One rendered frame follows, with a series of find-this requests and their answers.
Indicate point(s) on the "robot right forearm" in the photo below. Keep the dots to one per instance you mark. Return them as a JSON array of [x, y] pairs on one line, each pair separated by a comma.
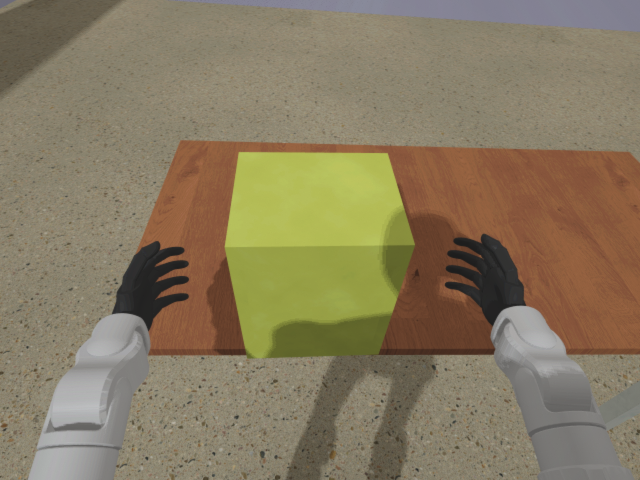
[[560, 413]]

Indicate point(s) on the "carton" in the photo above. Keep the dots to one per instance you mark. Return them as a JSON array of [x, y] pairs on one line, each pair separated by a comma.
[[318, 245]]

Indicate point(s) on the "left robot hand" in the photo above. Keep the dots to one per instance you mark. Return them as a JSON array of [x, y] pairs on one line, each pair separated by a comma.
[[139, 288]]

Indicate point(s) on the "right robot hand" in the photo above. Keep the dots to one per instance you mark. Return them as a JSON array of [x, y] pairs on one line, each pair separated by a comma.
[[499, 285]]

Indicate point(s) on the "robot left forearm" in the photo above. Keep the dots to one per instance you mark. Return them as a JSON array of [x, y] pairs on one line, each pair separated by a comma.
[[86, 421]]

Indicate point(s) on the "table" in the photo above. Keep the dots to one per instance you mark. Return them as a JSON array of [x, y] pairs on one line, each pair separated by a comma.
[[570, 221]]

